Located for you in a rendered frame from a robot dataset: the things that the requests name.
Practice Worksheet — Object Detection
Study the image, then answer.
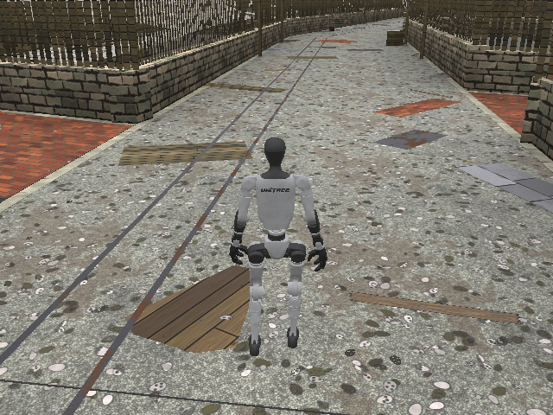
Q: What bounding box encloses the left robot forearm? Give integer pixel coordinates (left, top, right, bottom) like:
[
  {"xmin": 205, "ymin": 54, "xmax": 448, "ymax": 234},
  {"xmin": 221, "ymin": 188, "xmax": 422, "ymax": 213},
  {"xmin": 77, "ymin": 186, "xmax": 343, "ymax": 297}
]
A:
[{"xmin": 231, "ymin": 211, "xmax": 246, "ymax": 247}]

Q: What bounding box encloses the left robot hand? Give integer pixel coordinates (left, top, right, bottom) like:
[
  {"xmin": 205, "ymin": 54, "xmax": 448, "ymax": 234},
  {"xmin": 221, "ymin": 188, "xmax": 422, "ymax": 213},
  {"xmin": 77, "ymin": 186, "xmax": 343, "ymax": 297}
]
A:
[{"xmin": 229, "ymin": 244, "xmax": 248, "ymax": 265}]

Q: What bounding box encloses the robot right upper arm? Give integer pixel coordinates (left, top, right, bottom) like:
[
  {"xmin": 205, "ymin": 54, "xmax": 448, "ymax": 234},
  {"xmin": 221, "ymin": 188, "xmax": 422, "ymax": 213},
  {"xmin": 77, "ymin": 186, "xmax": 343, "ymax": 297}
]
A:
[{"xmin": 293, "ymin": 175, "xmax": 316, "ymax": 222}]

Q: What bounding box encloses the left robot shin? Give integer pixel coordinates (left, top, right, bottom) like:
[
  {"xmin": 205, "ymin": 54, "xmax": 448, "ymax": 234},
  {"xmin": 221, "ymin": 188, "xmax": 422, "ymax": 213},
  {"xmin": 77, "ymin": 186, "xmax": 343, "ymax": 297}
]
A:
[{"xmin": 249, "ymin": 286, "xmax": 261, "ymax": 344}]

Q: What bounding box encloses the right robot shin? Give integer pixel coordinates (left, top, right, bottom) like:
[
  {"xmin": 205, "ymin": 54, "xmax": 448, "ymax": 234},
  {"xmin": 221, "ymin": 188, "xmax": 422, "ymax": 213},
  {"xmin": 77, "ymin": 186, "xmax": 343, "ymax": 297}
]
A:
[{"xmin": 289, "ymin": 282, "xmax": 302, "ymax": 336}]

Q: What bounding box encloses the robot shin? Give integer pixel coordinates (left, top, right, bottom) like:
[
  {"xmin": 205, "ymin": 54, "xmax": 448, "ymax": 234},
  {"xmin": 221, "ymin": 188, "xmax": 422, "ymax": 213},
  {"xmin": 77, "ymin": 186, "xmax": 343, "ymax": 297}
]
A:
[
  {"xmin": 289, "ymin": 282, "xmax": 302, "ymax": 336},
  {"xmin": 249, "ymin": 286, "xmax": 261, "ymax": 344}
]

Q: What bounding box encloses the right robot hand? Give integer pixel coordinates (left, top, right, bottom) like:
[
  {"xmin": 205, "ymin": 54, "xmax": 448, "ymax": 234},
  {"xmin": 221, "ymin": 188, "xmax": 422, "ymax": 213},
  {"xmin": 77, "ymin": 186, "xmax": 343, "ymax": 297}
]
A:
[{"xmin": 308, "ymin": 247, "xmax": 327, "ymax": 271}]

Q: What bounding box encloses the right robot forearm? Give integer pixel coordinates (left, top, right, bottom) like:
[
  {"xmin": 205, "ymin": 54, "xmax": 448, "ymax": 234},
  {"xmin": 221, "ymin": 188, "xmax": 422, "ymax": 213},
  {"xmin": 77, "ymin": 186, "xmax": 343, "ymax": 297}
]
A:
[{"xmin": 307, "ymin": 209, "xmax": 325, "ymax": 250}]

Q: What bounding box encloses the robot left upper arm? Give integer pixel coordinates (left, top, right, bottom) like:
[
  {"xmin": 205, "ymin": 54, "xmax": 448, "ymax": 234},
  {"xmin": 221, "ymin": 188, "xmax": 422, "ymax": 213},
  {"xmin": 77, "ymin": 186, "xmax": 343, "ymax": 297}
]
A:
[{"xmin": 237, "ymin": 175, "xmax": 257, "ymax": 222}]

